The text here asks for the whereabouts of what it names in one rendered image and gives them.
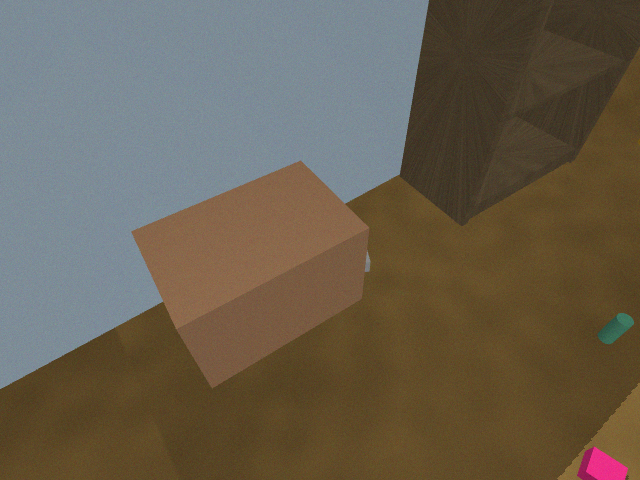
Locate bookshelf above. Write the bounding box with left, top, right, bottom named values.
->
left=400, top=0, right=640, bottom=226

